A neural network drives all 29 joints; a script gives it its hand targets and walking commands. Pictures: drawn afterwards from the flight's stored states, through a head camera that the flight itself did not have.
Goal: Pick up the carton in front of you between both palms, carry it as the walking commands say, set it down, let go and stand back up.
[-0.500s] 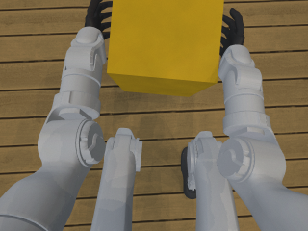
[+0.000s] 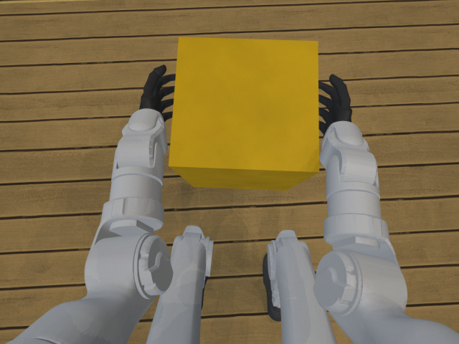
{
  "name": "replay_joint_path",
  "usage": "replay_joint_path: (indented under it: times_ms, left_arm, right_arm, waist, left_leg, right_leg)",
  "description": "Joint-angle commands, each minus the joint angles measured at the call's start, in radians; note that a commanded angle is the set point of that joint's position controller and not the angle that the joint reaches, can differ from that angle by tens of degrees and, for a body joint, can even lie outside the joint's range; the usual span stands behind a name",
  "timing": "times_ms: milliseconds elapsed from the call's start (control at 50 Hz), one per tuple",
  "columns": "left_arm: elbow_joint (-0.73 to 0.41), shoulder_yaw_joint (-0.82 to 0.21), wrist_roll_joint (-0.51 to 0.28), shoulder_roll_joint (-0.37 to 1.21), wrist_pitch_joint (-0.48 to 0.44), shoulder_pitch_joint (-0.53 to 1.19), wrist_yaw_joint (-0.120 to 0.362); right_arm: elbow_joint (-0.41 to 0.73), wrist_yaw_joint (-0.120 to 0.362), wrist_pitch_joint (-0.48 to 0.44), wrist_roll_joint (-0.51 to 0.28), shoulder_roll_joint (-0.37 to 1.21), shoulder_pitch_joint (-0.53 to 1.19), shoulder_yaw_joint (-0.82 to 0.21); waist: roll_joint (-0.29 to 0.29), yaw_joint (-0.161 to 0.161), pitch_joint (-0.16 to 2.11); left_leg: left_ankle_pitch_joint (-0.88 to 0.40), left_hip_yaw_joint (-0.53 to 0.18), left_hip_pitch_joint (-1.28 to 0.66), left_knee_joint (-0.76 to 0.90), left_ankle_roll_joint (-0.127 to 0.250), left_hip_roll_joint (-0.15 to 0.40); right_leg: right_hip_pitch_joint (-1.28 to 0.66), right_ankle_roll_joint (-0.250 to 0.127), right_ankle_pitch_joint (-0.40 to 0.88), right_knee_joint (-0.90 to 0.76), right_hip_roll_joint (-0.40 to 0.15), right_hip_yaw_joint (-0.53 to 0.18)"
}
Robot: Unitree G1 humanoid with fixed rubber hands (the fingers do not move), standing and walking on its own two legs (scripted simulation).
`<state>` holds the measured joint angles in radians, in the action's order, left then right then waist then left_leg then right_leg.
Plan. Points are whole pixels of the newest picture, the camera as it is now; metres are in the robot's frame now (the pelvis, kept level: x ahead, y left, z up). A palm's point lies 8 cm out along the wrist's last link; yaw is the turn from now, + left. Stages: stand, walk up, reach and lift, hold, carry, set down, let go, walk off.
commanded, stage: reach and lift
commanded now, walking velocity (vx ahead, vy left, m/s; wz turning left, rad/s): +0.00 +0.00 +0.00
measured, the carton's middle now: (242, 129) +0.48 +0.01 -0.11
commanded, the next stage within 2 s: hold in 1.96 s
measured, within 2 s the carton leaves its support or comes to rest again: neither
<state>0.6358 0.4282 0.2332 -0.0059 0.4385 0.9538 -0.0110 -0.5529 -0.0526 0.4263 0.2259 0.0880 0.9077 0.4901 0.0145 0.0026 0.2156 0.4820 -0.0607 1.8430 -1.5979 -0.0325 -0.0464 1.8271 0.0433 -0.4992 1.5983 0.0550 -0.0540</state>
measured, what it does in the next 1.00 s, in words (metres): rises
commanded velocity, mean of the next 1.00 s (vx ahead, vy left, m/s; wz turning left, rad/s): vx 0.00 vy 0.00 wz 0.00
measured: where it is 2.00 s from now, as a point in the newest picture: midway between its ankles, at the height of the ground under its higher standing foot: (235, 294)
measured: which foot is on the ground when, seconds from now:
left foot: down 0.00-1.00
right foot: down 0.00-1.00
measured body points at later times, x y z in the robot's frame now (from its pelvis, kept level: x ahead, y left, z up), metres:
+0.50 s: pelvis +0.04 +0.00 +0.14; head +0.16 +0.01 +0.57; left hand +0.43 +0.16 +0.11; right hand +0.42 -0.15 +0.11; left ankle +0.09 +0.13 -0.51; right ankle +0.09 -0.13 -0.51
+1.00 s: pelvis +0.07 +0.00 +0.23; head +0.05 +0.00 +0.68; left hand +0.38 +0.15 +0.24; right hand +0.38 -0.15 +0.24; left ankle +0.09 +0.13 -0.51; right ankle +0.09 -0.13 -0.51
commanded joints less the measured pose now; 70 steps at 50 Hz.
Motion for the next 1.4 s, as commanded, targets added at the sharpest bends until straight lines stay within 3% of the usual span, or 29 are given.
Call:
replay_joint_path:
  times_ms: [0,180,460,720,840,920,1060,1140,1260,1380]
  left_arm:
    - [0.036,-0.576,-0.195,1.146,-0.033,0.527,0.262]
    - [0.047,-0.562,-0.15,1.169,-0.057,0.348,0.236]
    - [-0.022,-0.629,-0.152,1.202,-0.048,0.132,0.239]
    - [-0.145,-0.697,-0.16,1.175,0.024,-0.106,0.239]
    - [-0.223,-0.737,-0.179,1.159,0.09,-0.193,0.246]
    - [-0.235,-0.715,-0.172,1.13,0.13,-0.204,0.254]
    - [-0.178,-0.617,-0.124,1.119,0.138,-0.073,0.274]
    - [-0.219,-0.653,-0.14,1.152,0.135,-0.002,0.282]
    - [-0.202,-0.646,-0.14,1.137,0.148,-0.029,0.28]
    - [-0.239,-0.662,-0.153,1.132,0.16,-0.095,0.27]
  right_arm:
    - [-0.071,0.261,-0.023,-0.19,1.052,0.577,-0.606]
    - [-0.093,0.271,-0.044,-0.163,1.07,0.401,-0.614]
    - [-0.029,0.28,-0.034,-0.147,1.085,0.171,-0.691]
    - [0.063,0.281,0.033,-0.156,1.081,-0.067,-0.76]
    - [0.152,0.279,0.099,-0.172,1.056,-0.155,-0.809]
    - [0.153,0.284,0.144,-0.16,1.036,-0.177,-0.773]
    - [0.086,0.31,0.158,-0.129,1.039,-0.049,-0.678]
    - [0.122,0.321,0.151,-0.152,1.064,0.021,-0.716]
    - [0.107,0.317,0.159,-0.133,1.036,-0.005,-0.701]
    - [0.161,0.311,0.171,-0.132,1.016,-0.063,-0.718]
  waist:
    - [-0.058,0.012,0.915]
    - [-0.053,-0.001,0.753]
    - [-0.019,0.008,0.541]
    - [-0.023,-0.004,0.299]
    - [-0.011,-0.003,0.173]
    - [0.005,0.009,0.046]
    - [-0.003,-0.004,-0.065]
    - [-0.027,-0.006,0.017]
    - [-0.023,0.004,0.024]
    - [-0.011,0.007,0.038]
  left_leg:
    - [-0.289,0.11,-0.688,0.24,0.005,-0.121]
    - [-0.269,0.068,-0.88,0.422,0.014,-0.117]
    - [-0.291,0.012,-1.212,0.704,0.029,-0.091]
    - [-0.494,-0.014,-1.554,0.987,0.031,-0.071]
    - [-0.511,-0.015,-1.689,1.115,0.029,-0.059]
    - [-0.425,-0.012,-1.709,1.173,0.034,-0.05]
    - [-0.208,0.006,-1.68,1.201,0.049,-0.041]
    - [-0.226,0.005,-1.712,1.201,0.046,-0.042]
    - [-0.245,0.008,-1.738,1.216,0.04,-0.041]
    - [-0.365,0.001,-1.776,1.23,0.032,-0.044]
  right_leg:
    - [-0.599,-0.014,0.279,-0.242,0.127,0.11]
    - [-0.732,-0.021,0.242,-0.42,0.118,0.074]
    - [-1.091,-0.038,0.274,-0.701,0.094,0.017]
    - [-1.48,-0.038,0.492,-0.989,0.059,-0.025]
    - [-1.635,-0.033,0.523,-1.126,0.045,-0.029]
    - [-1.659,-0.039,0.438,-1.192,0.039,-0.023]
    - [-1.63,-0.052,0.223,-1.218,0.023,-0.009]
    - [-1.666,-0.052,0.246,-1.211,0.021,-0.008]
    - [-1.69,-0.048,0.264,-1.222,0.029,-0.002]
    - [-1.734,-0.042,0.379,-1.234,0.038,0.0]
